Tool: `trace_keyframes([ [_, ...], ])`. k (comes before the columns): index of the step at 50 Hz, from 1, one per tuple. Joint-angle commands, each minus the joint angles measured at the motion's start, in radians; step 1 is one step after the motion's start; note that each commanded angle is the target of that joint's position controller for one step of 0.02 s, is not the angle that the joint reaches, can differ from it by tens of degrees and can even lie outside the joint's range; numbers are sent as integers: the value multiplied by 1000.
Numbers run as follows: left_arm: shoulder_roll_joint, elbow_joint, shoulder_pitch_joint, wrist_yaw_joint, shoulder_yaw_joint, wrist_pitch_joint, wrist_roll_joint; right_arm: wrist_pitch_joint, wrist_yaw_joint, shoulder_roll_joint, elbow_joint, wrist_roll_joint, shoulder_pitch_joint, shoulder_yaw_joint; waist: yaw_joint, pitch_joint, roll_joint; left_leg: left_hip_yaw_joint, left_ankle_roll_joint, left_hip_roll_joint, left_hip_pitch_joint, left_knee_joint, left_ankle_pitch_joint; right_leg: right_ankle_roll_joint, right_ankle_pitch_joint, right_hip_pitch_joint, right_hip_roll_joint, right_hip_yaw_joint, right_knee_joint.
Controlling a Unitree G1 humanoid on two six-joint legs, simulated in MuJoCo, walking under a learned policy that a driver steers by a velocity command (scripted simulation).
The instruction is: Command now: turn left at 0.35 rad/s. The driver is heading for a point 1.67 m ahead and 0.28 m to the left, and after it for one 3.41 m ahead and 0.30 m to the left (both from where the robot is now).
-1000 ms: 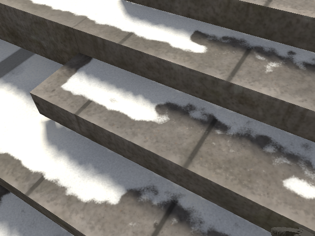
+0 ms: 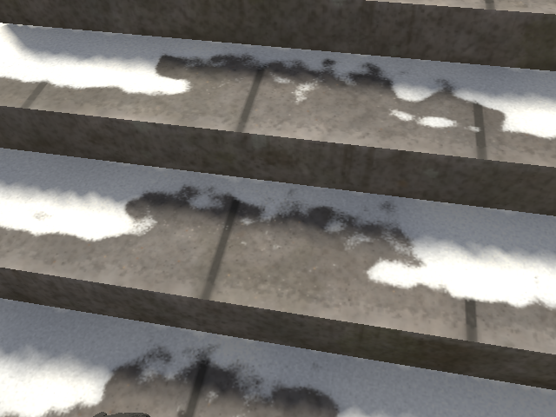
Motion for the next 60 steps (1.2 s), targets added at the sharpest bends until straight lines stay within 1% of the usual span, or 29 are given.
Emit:
trace_keyframes([
  [1,138,-98,5,36,62,-13,7,-18,-27,-162,-111,-4,-59,-49,37,-103,-26,-122,155,53,-32,-101,293,-134,282,117,-94,83,-92],
  [5,175,-68,30,47,79,-26,19,-6,-14,-102,-96,-22,-9,-33,25,-78,-147,24,73,-55,-65,94,98,-272,413,136,-305,218,-227],
  [7,190,-37,28,57,86,-38,35,-2,-1,-112,-95,-19,46,-46,8,-1,-166,-9,72,-3,-41,154,-127,-264,95,62,-425,283,-337],
  [10,181,-30,-78,51,69,-23,19,-17,30,-125,-80,-16,56,-64,-16,45,-127,59,113,-60,134,-115,-10,-166,-209,8,-331,153,-358],
  [12,143,-4,-23,34,53,6,63,-48,40,-103,-46,-20,134,-74,-12,-8,-43,15,151,-68,357,-218,72,-105,-135,-68,-221,-18,-91],
  [13,72,-82,-62,18,29,12,67,-57,12,-248,-37,-10,246,-109,-62,-43,177,-488,375,162,517,-312,130,9,-114,-369,-44,-120,290],
  [14,71,-71,-73,-11,12,-8,67,-65,12,-263,-16,-45,409,-104,-167,-86,197,-757,465,299,625,-431,33,33,-247,-573,15,98,636],
  [16,112,-29,-59,-7,23,-54,50,-54,31,-193,52,-80,335,-72,-102,42,36,-604,350,260,492,-371,64,-25,-125,-832,10,149,1155],
  [18,92,-20,-20,-6,4,-67,100,-36,34,-60,81,-56,205,-2,-6,11,-22,-437,285,209,340,-369,88,-73,33,-803,-61,130,1152],
  [21,23,-39,-77,-21,-36,-46,63,-10,16,-36,186,-78,359,19,-68,15,85,-440,313,168,308,-362,-50,-87,-85,-984,-15,53,1492],
  [26,-27,-95,-236,-20,-87,-65,55,-18,35,-9,300,-143,420,53,-81,80,15,-407,263,108,151,-365,-118,-147,-15,-1120,-74,18,1390],
  [28,-2,-159,-378,-10,-86,-36,35,-31,49,-36,266,-120,318,59,-66,69,9,-389,239,89,-128,-497,-75,-88,119,-810,-126,-14,1027],
  [30,-51,-168,-434,-43,-107,4,41,-51,58,-115,176,-27,186,48,-17,73,110,-370,289,130,-448,-659,155,0,-101,-296,-45,-182,874],
  [33,80,-67,-212,-72,-64,5,10,-76,69,-253,182,0,218,-3,51,-56,124,-233,235,183,239,-365,1415,-48,-57,-360,53,-179,504],
  [34,112,-16,-24,-69,-46,-18,22,-84,73,-215,203,-43,272,-7,81,-191,111,-182,174,132,262,-92,1560,-113,152,-129,27,-55,407],
  [35,124,77,231,-67,-39,-30,38,-83,78,-39,226,-101,472,28,67,-537,-211,-213,109,-9,-144,210,996,-355,267,468,-165,476,278],
  [36,172,177,526,-47,-10,-11,76,-50,84,-47,196,-75,316,10,217,-451,-321,-307,69,-199,-451,581,131,-428,-47,543,-270,933,-44],
  [37,228,187,303,13,44,-3,-22,-58,36,-108,149,-4,221,-39,131,-252,-244,-164,58,-119,-451,838,52,-336,-79,328,-317,945,-102],
  [40,37,264,167,41,22,-10,10,-18,-3,52,3,-38,-20,9,15,45,-17,-114,91,-25,-528,963,83,-228,-274,-142,-224,657,-148],
  [42,-31,288,138,36,16,-42,28,4,-10,73,-45,-35,-14,22,-41,71,-73,-92,90,-8,-560,992,-33,-220,-216,-201,-185,524,-240],
  [43,-84,309,109,16,-18,-60,37,14,19,62,17,-64,-68,61,-9,-98,-82,-224,147,-35,-694,1064,103,-280,-191,-114,-175,576,-176],
  [45,-27,324,82,-5,-8,-66,80,-4,24,5,-7,-56,-101,52,-39,-95,-18,-148,153,-22,-683,893,229,-248,-70,-129,-117,412,-239],
  [48,51,243,-29,-32,4,-78,69,4,36,-77,-22,-53,-155,33,-52,-90,-29,37,89,23,-267,603,270,-190,124,-416,-46,160,-315],
  [52,121,272,123,-65,23,-101,26,33,28,-34,-60,-55,-235,43,-1,-41,-104,46,-29,8,-51,246,203,-243,415,-258,-122,230,-312],
  [56,165,287,201,-91,54,-87,62,11,-21,-126,-30,-18,-75,-3,-39,-135,-104,51,49,-49,154,-198,344,-200,942,111,-131,268,54],
  [57,59,293,270,-99,34,-83,65,-7,-46,-170,30,-24,140,-22,-74,-312,4,-76,183,102,504,-126,571,-138,755,-52,-51,220,318],
  [58,-85,273,416,-102,-7,-94,76,-23,-58,-259,53,-38,285,-40,-31,-463,279,-494,502,397,895,-161,993,-46,-96,-464,127,134,705],
  [59,25,253,268,-112,24,-90,48,-18,-63,-257,95,-66,338,-59,-124,-298,185,-704,458,453,821,-292,565,-31,-125,-765,99,205,1045],
  [60,20,242,156,-99,21,-71,19,-10,-54,-193,127,-67,242,-46,-100,-106,101,-560,367,418,617,-296,277,-69,19,-948,54,200,1300],
])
